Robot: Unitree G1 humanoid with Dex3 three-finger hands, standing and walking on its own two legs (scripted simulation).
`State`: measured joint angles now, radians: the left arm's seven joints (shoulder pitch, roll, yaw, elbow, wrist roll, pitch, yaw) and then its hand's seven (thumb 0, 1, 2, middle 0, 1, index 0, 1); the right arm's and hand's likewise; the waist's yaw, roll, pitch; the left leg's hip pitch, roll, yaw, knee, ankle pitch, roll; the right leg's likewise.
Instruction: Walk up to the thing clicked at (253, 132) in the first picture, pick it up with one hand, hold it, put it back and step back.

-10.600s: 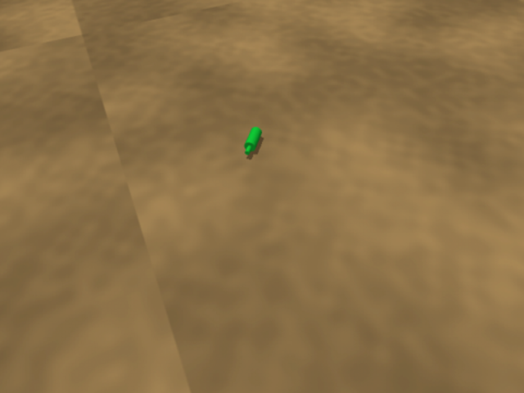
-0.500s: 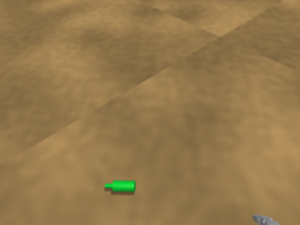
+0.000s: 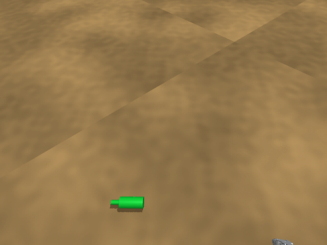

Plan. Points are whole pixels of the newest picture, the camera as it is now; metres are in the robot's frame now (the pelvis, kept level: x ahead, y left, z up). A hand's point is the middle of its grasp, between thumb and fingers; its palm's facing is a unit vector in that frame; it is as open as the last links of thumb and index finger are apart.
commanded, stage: stand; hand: left
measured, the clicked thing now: (127, 202) +0.43 +0.25 -0.75
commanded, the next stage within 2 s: none
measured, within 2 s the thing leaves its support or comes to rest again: neither
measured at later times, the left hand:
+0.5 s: hand out of the picture +0.05 +0.24 -0.15, palm faces -0.03 -0.94 -0.34, open 7.4 cm
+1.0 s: hand out of the picture +0.05 +0.24 -0.15, palm faces -0.03 -0.94 -0.34, open 7.4 cm
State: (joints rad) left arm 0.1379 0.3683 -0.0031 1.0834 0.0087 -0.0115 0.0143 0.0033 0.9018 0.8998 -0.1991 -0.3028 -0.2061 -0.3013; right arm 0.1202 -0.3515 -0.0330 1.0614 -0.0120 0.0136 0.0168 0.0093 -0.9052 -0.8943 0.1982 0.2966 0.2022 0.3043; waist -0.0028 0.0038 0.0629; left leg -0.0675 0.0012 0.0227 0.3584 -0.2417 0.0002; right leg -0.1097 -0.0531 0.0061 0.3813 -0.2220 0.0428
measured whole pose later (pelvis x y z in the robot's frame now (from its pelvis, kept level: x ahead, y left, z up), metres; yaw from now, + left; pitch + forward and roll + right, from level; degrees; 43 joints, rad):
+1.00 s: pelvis -0.02 -0.02 +0.00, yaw +0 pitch -3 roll +0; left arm 0.13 0.35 -0.01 1.12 0.01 -0.01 -0.01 0.00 0.90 0.90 -0.20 -0.30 -0.21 -0.30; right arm 0.13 -0.35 0.00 1.12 -0.01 -0.01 0.01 0.01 -0.90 -0.89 0.20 0.30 0.20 0.30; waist 0.00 0.01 0.05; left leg -0.09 0.03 0.01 0.32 -0.18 -0.02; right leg -0.12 -0.02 -0.01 0.32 -0.16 0.02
